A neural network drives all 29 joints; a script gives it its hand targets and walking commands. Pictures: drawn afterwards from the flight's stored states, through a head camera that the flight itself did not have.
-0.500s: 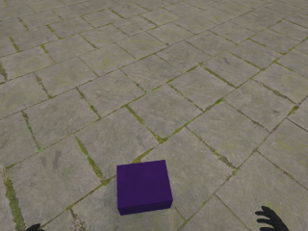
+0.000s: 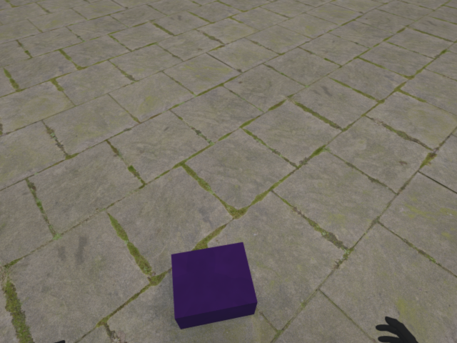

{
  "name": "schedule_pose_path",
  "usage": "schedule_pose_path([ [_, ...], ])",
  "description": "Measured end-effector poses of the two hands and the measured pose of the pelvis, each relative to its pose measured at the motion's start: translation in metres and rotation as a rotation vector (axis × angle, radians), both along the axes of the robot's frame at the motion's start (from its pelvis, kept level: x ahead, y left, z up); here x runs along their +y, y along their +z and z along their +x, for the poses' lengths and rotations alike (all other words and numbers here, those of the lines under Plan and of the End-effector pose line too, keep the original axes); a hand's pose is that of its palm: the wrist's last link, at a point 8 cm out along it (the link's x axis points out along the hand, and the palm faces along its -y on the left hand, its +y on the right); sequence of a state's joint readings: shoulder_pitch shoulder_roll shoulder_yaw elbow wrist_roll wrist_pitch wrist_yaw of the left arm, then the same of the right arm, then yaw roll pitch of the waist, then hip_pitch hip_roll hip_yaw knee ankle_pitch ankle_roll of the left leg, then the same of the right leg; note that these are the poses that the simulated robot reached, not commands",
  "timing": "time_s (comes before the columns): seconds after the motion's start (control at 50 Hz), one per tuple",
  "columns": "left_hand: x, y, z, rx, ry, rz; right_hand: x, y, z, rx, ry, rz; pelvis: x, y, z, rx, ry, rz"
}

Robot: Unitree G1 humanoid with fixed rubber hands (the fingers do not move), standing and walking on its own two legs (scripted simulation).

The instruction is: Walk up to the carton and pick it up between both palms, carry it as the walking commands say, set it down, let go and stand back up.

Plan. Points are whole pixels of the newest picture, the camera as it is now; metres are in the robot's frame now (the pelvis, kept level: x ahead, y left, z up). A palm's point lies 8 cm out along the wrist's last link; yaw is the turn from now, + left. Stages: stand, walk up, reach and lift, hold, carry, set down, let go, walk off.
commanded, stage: walk up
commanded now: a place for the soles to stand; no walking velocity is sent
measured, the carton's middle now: (212, 284) +0.46 +0.06 -0.68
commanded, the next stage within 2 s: reach and lift in 0.50 s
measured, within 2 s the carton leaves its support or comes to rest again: neither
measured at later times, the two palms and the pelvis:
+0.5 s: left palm out of the picture +0.10 +0.31 -0.09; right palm out of the picture +0.11 -0.32 -0.08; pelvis +0.00 +0.00 +0.01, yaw +1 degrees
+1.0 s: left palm (75, 321) +0.20 +0.30 -0.12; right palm (361, 305) +0.23 -0.26 -0.12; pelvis -0.02 +0.01 -0.03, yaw +5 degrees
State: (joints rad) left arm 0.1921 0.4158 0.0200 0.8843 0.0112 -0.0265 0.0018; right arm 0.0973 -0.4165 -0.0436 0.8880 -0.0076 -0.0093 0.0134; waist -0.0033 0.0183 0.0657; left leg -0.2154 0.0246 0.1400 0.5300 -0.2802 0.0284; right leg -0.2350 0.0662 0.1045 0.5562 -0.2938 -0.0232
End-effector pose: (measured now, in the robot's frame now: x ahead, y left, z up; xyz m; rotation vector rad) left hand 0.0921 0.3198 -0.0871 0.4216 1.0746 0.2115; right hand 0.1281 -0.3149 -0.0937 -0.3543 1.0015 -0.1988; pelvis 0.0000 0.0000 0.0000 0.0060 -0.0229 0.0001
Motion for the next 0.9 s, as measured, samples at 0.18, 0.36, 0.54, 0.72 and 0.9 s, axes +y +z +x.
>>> schedule_pose_path([
  [0.18, -0.008, 0.006, 0.038, -0.063, -0.014, -0.045, 0.001, 0.007, -0.012, 0.05, -0.021, -0.007, 0.001, 0.01, 0.002, 0.001, 0.005, -0.002],
  [0.36, -0.011, 0.005, 0.033, -0.045, 0.004, -0.054, -0.003, 0.012, -0.012, 0.055, -0.023, -0.018, 0.0, 0.013, -0.001, 0.0, 0.012, -0.003],
  [0.54, -0.013, 0.002, 0.016, -0.032, 0.052, -0.088, 0.001, 0.011, -0.005, 0.048, -0.006, 0.002, -0.004, 0.011, -0.008, 0.014, 0.052, -0.006],
  [0.72, -0.01, 0.011, 0.038, -0.111, 0.1, -0.126, 0.041, 0.021, 0.059, -0.044, 0.077, 0.05, 0.002, -0.001, -0.018, -0.007, 0.115, -0.004],
  [0.9, -0.016, -0.014, 0.077, -0.14, 0.102, -0.151, 0.051, -0.007, 0.082, -0.038, 0.037, 0.106, 0.012, -0.02, -0.014, 0.1, 0.107, -0.023],
])
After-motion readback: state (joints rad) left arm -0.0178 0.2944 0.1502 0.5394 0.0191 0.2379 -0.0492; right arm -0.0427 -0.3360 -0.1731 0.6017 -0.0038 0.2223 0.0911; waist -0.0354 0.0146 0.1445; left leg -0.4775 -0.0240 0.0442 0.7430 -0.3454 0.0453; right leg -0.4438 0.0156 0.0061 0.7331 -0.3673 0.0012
